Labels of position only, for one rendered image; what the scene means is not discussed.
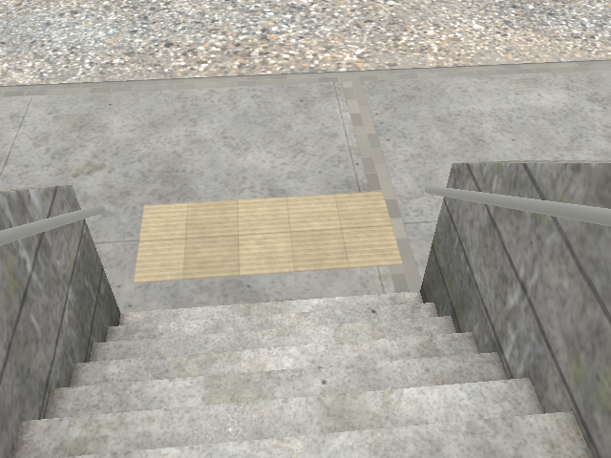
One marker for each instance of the stairs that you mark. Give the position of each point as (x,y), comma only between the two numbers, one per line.
(371,376)

